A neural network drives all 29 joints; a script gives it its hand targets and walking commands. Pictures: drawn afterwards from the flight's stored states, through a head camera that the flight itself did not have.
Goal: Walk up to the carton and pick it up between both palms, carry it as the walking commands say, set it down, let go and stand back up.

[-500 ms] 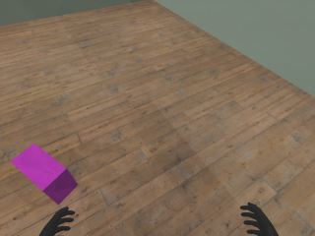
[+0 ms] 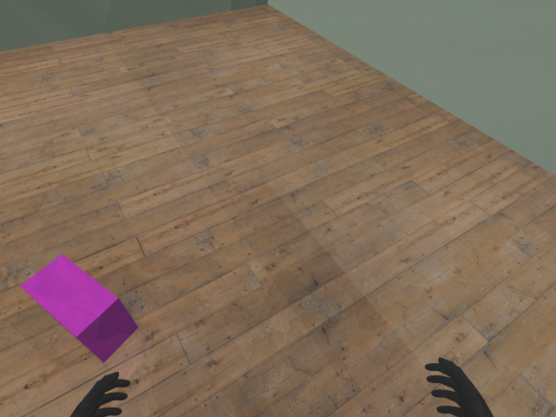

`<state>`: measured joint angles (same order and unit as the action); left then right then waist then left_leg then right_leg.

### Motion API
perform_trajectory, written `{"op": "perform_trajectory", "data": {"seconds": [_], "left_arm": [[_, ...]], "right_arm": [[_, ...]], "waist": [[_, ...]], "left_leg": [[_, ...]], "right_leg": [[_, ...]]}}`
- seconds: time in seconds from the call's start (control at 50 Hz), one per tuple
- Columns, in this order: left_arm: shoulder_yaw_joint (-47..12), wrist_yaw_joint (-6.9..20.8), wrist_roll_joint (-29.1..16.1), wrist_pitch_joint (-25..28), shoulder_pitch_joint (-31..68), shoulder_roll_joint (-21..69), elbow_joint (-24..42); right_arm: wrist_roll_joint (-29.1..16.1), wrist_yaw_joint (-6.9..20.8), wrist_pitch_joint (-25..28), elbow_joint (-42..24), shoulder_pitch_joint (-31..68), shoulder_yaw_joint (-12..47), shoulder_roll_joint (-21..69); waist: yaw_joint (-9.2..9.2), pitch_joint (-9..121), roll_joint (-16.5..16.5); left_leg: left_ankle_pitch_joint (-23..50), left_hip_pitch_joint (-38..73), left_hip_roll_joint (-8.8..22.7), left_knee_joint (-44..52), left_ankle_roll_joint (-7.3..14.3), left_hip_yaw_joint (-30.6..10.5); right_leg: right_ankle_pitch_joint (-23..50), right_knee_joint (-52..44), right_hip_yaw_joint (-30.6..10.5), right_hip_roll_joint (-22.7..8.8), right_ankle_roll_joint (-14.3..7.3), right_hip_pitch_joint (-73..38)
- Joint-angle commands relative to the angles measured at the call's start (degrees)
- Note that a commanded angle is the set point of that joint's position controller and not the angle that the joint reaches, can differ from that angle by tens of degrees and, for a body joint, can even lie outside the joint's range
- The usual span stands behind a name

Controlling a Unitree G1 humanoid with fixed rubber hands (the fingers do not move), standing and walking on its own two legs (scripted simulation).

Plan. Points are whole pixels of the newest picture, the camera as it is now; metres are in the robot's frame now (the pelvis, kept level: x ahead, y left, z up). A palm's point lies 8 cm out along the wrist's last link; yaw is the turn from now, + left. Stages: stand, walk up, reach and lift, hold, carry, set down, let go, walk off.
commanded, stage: stand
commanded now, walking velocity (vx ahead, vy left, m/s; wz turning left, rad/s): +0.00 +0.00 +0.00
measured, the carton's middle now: (82, 308) +0.56 +0.65 -0.64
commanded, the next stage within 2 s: walk up in 0.44 s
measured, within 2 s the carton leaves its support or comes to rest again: neither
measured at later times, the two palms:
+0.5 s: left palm out of the picture +0.12 +0.27 -0.09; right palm out of the picture +0.14 -0.28 -0.07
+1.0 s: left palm out of the picture +0.03 +0.41 -0.08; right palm (419, 388) +0.19 -0.21 -0.08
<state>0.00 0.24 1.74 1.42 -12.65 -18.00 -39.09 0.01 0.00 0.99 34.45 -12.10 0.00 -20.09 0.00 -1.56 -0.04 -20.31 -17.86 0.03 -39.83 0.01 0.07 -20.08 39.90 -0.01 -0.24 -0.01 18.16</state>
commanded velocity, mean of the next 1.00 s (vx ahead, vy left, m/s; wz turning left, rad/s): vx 0.00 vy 0.00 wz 0.00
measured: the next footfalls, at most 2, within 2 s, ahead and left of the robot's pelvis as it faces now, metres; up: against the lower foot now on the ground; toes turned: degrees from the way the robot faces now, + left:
left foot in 1.02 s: +0.07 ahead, +0.23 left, +0.00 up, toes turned +12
right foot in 1.56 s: +0.24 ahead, +0.08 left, +0.00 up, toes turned +22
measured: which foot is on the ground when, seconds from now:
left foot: down 0.00-0.70, up 0.72-1.00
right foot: down 0.00-1.00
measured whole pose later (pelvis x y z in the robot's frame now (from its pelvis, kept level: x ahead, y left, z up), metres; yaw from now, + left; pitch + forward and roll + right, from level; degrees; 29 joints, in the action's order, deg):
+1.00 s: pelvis +0.01 +0.08 +0.00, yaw +10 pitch +1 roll +0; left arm 0.0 -0.4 1.7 4.7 -19.5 -26.3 -40.8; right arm 0.0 6.3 -1.4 36.0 -13.8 -2.3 -27.7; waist 0.0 -1.6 -0.9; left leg -21.9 -27.6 1.5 -47.8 0.0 -0.7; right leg -22.7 40.2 4.7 -12.1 2.1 18.1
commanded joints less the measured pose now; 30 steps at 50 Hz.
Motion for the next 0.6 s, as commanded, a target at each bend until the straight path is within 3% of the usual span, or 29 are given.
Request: {"op": "perform_trajectory", "data": {"seconds": [0.0, 0.58], "left_arm": [[4.7, -0.1, -0.8, 2.2, 4.2, -13.2, 1.9], [4.5, -0.1, -0.9, 2.0, 4.8, -13.6, 0.2]], "right_arm": [[1.4, -0.5, 2.7, 0.7, 3.8, -4.2, -11.9], [1.2, -0.4, 2.7, 2.4, 4.1, -4.0, -12.0]], "waist": [[-0.19, 1.2, -0.7], [-0.28, 0.8, -0.8]], "left_leg": [[7.3, 0.8, 5.1, 8.4, 4.4, -6.0], [8.2, 1.4, 5.3, 9.2, 4.2, -6.3]], "right_leg": [[6.5, -9.6, -7.1, -4.4, -4.6, 0.5], [7.3, -10.4, -7.3, -4.5, -4.4, 0.2]]}}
